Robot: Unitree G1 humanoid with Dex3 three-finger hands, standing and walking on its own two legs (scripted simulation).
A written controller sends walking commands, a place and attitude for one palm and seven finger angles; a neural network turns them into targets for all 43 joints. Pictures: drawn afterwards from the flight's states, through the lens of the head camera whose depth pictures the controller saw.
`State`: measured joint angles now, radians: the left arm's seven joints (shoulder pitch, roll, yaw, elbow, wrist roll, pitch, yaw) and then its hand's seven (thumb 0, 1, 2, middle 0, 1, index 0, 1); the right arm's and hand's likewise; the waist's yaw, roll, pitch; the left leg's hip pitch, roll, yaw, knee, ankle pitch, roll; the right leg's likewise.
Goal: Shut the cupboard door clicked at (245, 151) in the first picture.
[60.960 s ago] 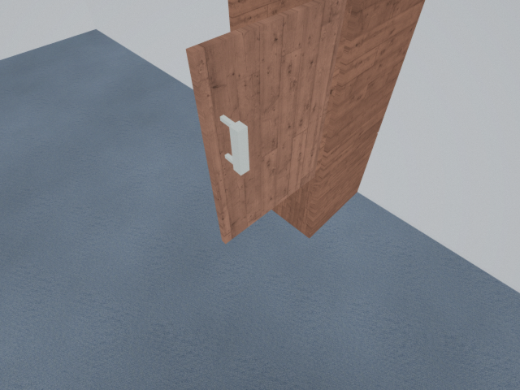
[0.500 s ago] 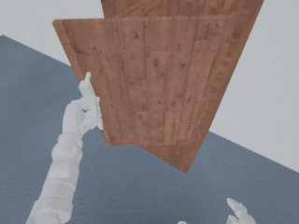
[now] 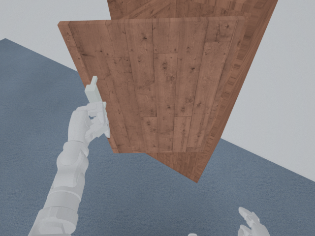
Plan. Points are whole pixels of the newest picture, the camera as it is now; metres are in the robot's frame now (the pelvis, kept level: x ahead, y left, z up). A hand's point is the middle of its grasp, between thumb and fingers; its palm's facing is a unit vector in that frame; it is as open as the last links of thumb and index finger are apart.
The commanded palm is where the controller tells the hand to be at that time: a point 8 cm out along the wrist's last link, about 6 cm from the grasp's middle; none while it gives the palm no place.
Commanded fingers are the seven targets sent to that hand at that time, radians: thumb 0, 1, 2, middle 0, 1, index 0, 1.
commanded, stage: push the door shut along its arc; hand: left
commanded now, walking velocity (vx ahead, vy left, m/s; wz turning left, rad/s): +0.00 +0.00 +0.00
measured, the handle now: (98, 98) +0.47 +0.20 +0.08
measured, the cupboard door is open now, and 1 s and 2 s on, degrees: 33 20 5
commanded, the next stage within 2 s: pull the fist back off the door in 1.78 s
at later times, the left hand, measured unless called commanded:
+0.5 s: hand (108, 107) +0.42 +0.16 +0.09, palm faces -0.11 -0.99 -0.03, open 3.1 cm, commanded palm +0.42 +0.20 +0.08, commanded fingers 0.00 0.90 0.90 -1.30 -1.50 -1.30 -1.50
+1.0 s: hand (123, 92) +0.48 +0.12 +0.09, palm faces -0.26 -0.96 -0.03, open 3.1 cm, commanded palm +0.49 +0.17 +0.08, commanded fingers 0.00 0.90 0.90 -1.30 -1.50 -1.30 -1.50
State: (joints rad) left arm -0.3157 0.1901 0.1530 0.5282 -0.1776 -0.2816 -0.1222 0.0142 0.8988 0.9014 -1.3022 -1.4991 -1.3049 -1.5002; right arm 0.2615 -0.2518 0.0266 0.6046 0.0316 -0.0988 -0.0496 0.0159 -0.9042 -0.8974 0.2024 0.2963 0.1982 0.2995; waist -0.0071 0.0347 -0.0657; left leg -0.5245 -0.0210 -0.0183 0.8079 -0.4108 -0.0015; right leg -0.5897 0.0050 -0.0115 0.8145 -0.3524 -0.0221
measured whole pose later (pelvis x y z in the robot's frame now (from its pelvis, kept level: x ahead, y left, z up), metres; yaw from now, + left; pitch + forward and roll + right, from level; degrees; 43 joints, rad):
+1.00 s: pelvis -0.02 +0.02 -0.03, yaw +0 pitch +17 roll -1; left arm -1.01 0.42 0.22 1.20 -0.14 -0.31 -0.36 0.01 0.90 0.90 -1.30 -1.50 -1.30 -1.50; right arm 0.38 -0.29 0.04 0.66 0.02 -0.09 -0.03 0.01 -0.90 -0.90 0.20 0.30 0.20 0.30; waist -0.16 0.04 -0.08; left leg -0.86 -0.02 -0.03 1.00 -0.44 0.02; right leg -0.89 0.01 -0.02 0.95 -0.35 -0.01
